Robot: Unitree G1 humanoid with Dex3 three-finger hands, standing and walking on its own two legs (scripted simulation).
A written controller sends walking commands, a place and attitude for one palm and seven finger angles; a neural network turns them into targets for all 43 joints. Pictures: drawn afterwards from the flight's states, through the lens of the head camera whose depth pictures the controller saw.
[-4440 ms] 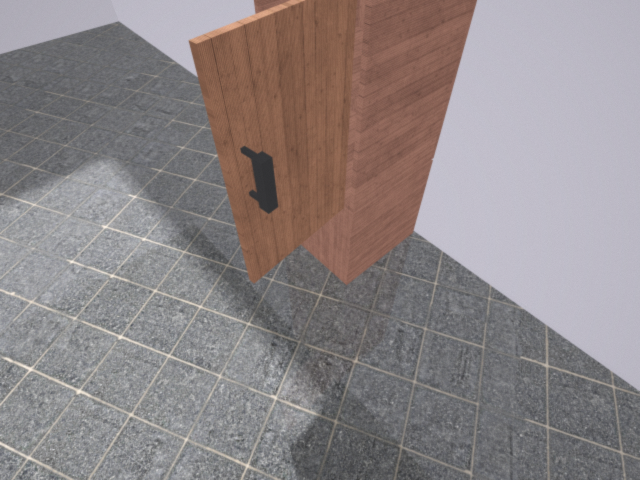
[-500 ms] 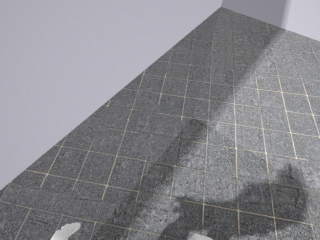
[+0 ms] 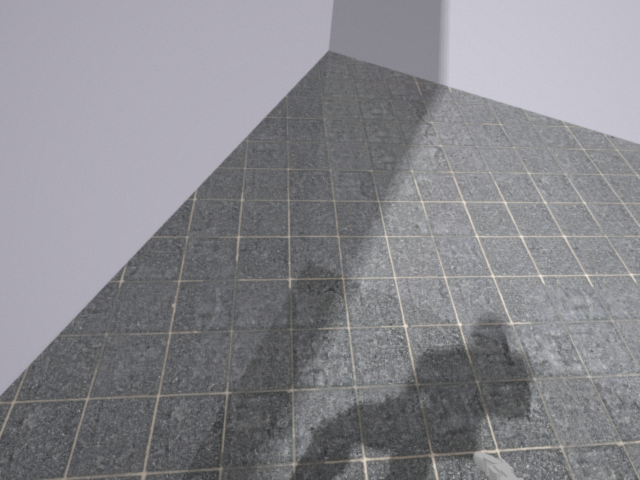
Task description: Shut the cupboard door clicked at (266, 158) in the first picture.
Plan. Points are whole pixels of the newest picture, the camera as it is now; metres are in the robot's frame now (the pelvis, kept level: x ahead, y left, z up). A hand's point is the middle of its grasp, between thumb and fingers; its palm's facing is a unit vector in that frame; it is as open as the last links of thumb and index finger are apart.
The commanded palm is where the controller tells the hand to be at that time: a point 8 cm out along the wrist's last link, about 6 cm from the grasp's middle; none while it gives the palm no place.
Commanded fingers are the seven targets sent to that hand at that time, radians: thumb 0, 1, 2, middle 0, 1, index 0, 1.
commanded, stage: walk around to get in front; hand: left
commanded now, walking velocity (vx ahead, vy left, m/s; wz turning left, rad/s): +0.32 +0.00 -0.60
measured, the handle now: out of the picture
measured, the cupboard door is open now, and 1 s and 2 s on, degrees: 97 97 97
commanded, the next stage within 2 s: walk to a spot facing it in 0.62 s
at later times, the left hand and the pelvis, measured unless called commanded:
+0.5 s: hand (303, 312) +0.40 +0.06 -0.16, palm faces -0.33 -0.92 -0.22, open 7.3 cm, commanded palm none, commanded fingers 0.00 0.90 0.90 -0.20 -0.30 -0.20 -0.30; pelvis +0.21 -0.08 -0.01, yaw -17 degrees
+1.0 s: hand (325, 300) +0.44 +0.02 -0.18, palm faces -0.20 -0.96 -0.19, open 7.3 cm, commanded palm none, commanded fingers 0.00 0.90 0.90 -0.20 -0.30 -0.20 -0.30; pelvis +0.46 -0.16 +0.00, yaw -17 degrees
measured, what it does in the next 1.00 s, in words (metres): walks ahead, turning right: right foot, then left foot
